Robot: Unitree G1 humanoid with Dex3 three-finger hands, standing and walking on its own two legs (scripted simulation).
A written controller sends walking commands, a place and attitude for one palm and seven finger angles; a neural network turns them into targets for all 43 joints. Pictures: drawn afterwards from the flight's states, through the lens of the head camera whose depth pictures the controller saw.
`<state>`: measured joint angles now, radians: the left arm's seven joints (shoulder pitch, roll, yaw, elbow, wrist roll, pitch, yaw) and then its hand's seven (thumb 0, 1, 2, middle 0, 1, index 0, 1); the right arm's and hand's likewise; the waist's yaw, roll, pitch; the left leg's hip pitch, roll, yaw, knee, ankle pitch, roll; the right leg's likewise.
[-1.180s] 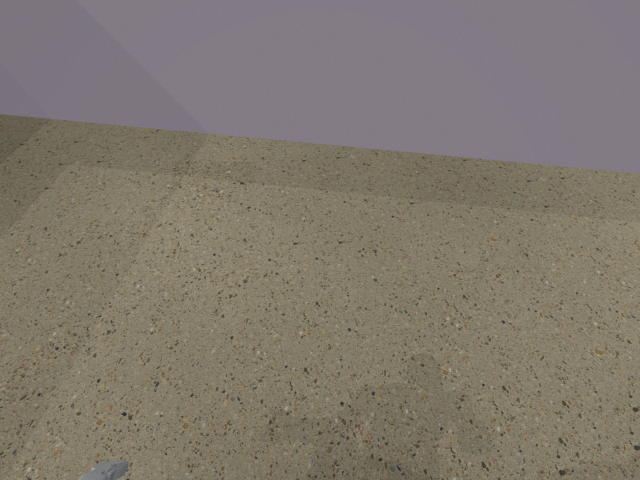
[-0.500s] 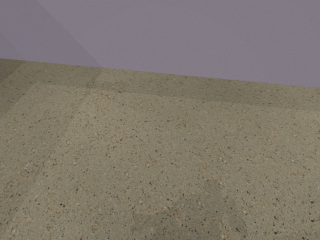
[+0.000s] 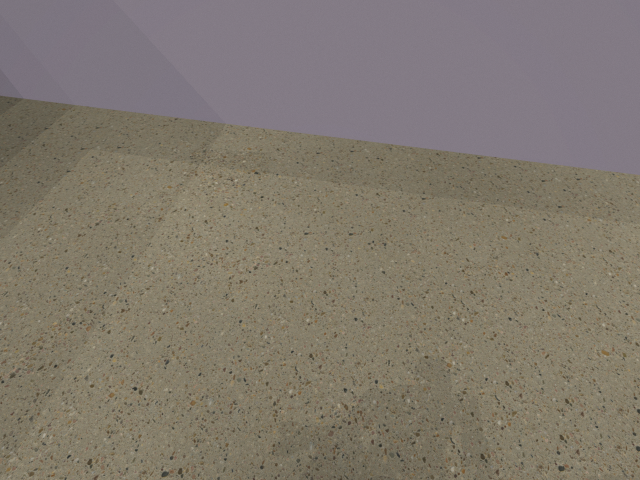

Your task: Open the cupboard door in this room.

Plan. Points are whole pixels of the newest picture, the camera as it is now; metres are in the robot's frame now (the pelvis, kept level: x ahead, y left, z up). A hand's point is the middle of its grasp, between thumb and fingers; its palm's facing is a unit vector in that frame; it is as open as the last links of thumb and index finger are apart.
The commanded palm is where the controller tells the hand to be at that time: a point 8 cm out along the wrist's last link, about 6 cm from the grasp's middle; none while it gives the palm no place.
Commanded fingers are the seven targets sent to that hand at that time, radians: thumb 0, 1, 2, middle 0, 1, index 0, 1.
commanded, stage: turn or walk to find it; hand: left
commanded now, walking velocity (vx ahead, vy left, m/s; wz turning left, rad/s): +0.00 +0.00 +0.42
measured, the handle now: out of the picture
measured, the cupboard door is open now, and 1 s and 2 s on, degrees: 0 0 0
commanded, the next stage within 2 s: none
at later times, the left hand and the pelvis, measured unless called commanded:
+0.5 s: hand out of the picture +0.01 +0.19 -0.15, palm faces +0.21 -0.93 -0.29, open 7.4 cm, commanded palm none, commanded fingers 0.00 0.90 0.90 -0.20 -0.30 -0.20 -0.30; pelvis -0.04 -0.02 +0.00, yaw +12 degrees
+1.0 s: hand out of the picture -0.12 +0.22 -0.17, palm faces +0.45 -0.86 -0.25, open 7.4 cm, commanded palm none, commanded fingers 0.00 0.90 0.90 -0.20 -0.30 -0.20 -0.30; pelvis -0.07 +0.01 +0.00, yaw +25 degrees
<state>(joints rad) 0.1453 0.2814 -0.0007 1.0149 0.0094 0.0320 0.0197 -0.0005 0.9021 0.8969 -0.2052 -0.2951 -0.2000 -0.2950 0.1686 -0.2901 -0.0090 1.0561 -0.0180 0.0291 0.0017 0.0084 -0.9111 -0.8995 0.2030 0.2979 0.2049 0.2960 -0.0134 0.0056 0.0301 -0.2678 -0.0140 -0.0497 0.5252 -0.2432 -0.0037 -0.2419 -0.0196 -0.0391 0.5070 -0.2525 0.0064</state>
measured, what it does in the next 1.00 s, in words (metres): steps on the spot, turning left: right foot, then left foot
